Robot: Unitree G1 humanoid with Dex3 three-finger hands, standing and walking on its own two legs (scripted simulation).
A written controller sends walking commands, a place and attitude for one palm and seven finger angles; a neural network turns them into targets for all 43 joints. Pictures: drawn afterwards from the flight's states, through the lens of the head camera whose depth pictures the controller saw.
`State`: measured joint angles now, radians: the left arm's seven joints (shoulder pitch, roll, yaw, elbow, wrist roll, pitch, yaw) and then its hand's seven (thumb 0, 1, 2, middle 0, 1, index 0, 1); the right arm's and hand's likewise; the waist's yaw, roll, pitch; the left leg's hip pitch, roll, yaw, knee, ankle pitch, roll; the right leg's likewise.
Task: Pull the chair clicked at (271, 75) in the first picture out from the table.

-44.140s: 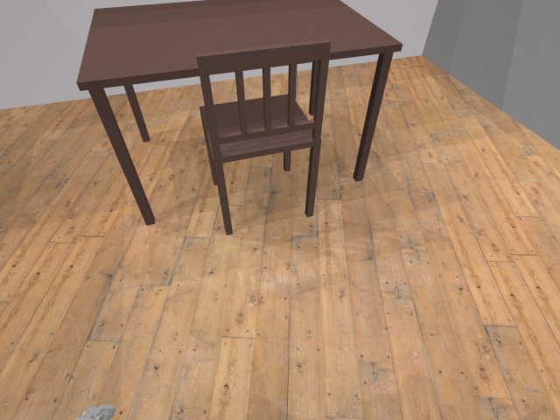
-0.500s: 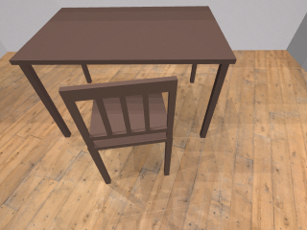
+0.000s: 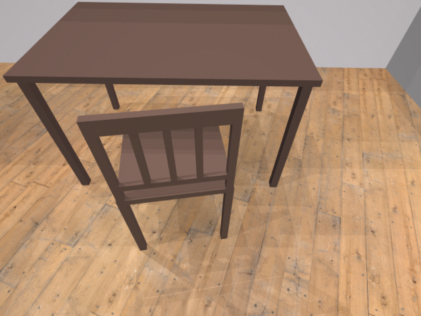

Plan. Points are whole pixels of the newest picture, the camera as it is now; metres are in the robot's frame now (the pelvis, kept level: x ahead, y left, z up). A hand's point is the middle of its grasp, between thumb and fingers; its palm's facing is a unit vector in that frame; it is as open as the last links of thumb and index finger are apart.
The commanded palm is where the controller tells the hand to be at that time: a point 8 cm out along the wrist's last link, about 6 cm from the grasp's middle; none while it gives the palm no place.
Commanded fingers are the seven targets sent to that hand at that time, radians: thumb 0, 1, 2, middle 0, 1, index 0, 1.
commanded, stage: look to check the result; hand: left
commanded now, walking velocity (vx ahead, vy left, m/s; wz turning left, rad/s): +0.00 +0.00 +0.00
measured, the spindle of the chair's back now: (170, 156) +0.58 +0.15 -0.12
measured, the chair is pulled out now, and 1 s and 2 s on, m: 0.18 0.18 0.18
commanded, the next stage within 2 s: take the last steps up to it in 0.62 s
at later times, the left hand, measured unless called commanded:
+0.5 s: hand out of the picture +0.01 +0.18 -0.18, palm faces +0.01 -0.98 -0.19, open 7.3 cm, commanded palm none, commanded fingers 0.00 0.90 0.90 -0.20 -0.30 -0.20 -0.30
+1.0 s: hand out of the picture +0.01 +0.18 -0.18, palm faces +0.01 -0.98 -0.18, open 7.3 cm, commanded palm none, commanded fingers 0.00 0.90 0.90 -0.20 -0.30 -0.20 -0.30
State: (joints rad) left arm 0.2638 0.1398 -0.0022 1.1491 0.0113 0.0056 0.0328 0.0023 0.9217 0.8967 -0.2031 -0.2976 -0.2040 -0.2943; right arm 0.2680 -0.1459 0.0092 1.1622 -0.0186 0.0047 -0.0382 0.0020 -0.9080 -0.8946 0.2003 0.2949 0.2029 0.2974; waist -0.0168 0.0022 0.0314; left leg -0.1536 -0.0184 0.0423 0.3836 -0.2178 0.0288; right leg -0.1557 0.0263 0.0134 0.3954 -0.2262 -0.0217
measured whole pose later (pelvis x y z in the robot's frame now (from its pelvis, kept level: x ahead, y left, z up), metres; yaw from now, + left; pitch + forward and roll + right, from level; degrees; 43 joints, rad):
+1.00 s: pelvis +0.02 +0.01 +0.00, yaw +0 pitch -1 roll +1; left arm 0.29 0.15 0.01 1.14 0.03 0.01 0.02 0.00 0.91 0.90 -0.20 -0.30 -0.20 -0.29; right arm 0.29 -0.15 0.00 1.17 -0.03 0.01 -0.03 0.00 -0.91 -0.89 0.20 0.29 0.20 0.30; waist -0.02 -0.01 0.01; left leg -0.14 -0.05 0.05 0.41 -0.26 0.05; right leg -0.17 0.00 0.02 0.47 -0.30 -0.01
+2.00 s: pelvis +0.11 -0.03 -0.02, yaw +3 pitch -1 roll +2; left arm 0.13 0.17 0.03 0.97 0.03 0.01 0.03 0.00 0.91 0.90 -0.20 -0.30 -0.20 -0.29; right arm 0.20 -0.20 -0.05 1.03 -0.01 0.05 -0.04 0.00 -0.91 -0.89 0.20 0.29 0.20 0.30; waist -0.02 0.02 0.11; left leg -0.24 -0.02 0.00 0.79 -0.53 0.00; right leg -0.28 0.00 -0.03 0.62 -0.33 -0.05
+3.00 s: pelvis +0.11 +0.03 -0.01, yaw +2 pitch -1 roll +0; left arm 0.31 0.15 -0.01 1.10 0.01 0.00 0.03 0.00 0.91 0.90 -0.20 -0.30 -0.20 -0.29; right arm 0.28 -0.16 0.02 1.10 -0.01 -0.02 -0.02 0.01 -0.91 -0.89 0.20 0.30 0.20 0.30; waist 0.00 -0.01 0.03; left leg -0.18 -0.06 0.02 0.45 -0.26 0.06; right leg -0.20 -0.05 0.01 0.47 -0.25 0.04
